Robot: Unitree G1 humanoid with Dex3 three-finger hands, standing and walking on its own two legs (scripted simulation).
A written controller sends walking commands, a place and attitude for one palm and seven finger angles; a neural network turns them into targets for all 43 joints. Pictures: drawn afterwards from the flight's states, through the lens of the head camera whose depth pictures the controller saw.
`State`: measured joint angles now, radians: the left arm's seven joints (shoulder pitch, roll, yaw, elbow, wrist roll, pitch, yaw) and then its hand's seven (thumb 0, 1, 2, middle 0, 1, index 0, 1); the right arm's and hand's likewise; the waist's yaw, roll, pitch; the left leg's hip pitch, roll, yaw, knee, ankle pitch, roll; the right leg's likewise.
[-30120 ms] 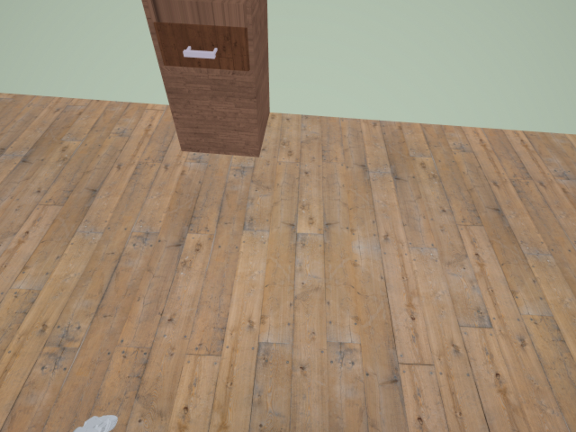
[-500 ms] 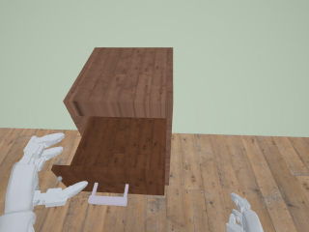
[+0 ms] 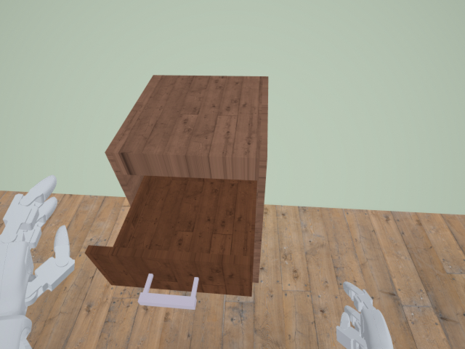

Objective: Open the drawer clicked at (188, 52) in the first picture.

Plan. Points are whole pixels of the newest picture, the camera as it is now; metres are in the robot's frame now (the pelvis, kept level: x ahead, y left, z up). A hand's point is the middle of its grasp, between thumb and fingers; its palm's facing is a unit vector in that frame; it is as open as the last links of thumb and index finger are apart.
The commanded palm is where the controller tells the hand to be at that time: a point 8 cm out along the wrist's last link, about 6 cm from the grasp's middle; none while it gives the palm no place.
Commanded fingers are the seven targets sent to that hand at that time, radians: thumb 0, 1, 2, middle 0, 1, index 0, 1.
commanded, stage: draw the hand back to the body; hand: left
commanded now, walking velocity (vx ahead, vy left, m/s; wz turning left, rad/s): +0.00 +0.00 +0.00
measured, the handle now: (170, 290) +0.28 +0.20 -0.19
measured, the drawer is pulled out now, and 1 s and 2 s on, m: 0.25 0.25 0.25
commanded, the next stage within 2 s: step back with the hand held close in 0.04 s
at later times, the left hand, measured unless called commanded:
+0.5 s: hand (69, 276) +0.17 +0.23 +0.14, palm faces +0.23 -0.84 -0.49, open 7.4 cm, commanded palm +0.10 +0.29 +0.17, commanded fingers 0.00 0.90 0.90 -0.20 -0.30 -0.20 -0.30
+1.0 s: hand out of the picture +0.07 +0.24 +0.16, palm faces +0.40 -0.80 -0.45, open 7.4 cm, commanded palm +0.01 +0.28 +0.17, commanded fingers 0.00 0.90 0.90 -0.20 -0.30 -0.20 -0.30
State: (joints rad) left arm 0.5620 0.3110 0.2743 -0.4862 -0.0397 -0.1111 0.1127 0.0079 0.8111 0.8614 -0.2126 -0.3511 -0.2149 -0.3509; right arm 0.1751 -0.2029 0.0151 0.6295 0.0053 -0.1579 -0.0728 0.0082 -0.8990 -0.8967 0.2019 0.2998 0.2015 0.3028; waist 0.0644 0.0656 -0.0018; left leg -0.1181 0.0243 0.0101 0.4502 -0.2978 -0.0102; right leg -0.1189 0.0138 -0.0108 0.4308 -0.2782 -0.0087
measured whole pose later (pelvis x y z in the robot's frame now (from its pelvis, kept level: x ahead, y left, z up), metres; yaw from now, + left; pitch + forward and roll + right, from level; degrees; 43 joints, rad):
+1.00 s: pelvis -0.12 +0.00 -0.02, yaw +0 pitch +0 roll -2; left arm 0.63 0.38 0.36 -0.60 -0.01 -0.19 0.21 0.01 0.89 0.90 -0.21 -0.30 -0.21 -0.30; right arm 0.23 -0.20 0.01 0.58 -0.03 -0.13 -0.08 0.01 -0.90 -0.90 0.20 0.30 0.20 0.30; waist -0.03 0.02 0.01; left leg -0.43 0.04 -0.02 0.61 -0.20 0.00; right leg -0.42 0.05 0.00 0.59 -0.29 -0.01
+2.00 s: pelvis -0.26 -0.03 -0.01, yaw -2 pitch +1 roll +0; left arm 0.66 0.39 0.37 -0.62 -0.02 -0.24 0.16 0.01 0.89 0.90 -0.21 -0.30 -0.21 -0.30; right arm 0.22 -0.19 0.01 0.64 0.01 -0.13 -0.04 0.01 -0.90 -0.90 0.20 0.30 0.20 0.30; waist -0.01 -0.02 0.00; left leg -0.26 0.04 0.02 0.57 -0.37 0.02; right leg -0.31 0.03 -0.04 0.51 -0.22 -0.04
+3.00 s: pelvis -0.24 +0.00 +0.00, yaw -1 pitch -1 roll -1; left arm 0.28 0.21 0.00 1.03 0.02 0.04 0.01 -0.01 0.99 0.90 -0.20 -0.30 -0.21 -0.30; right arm 0.28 -0.18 0.02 1.02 -0.01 0.03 -0.02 0.00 -0.90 -0.90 0.20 0.30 0.20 0.30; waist 0.01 -0.04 0.11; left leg -0.14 0.00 0.02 0.44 -0.29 0.02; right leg -0.20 0.00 -0.03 0.41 -0.20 0.00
